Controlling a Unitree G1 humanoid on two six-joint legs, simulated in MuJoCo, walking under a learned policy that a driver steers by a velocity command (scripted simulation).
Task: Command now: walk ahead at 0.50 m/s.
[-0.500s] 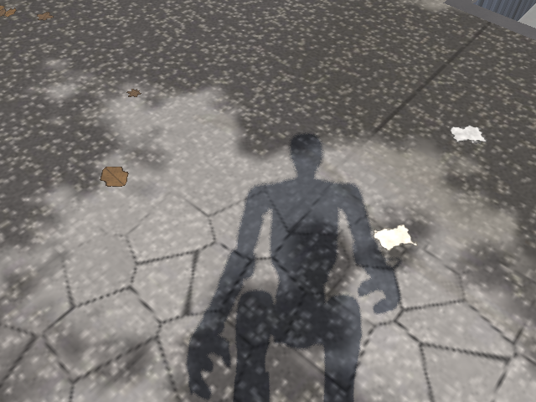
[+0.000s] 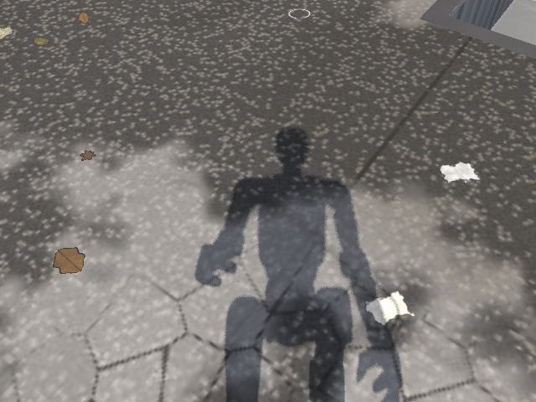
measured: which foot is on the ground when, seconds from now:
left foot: up 0.00-0.46, down 0.48-1.00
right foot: down 0.00-0.48, up 0.50-1.00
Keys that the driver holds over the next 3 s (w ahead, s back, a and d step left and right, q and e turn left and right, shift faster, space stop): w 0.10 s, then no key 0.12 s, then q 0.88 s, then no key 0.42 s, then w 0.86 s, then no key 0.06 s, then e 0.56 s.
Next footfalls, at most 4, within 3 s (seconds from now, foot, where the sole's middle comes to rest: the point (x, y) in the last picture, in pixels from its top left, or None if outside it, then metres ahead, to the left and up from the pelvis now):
0.48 left None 0.31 0.08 -0.76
1.02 right None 0.28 -0.10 -0.76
1.42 left None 0.15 0.08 -0.76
1.84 right None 0.33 -0.07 -0.76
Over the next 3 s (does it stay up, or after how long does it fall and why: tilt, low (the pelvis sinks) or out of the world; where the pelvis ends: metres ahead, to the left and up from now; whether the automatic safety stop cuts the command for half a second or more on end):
stays up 0.62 0.20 0.01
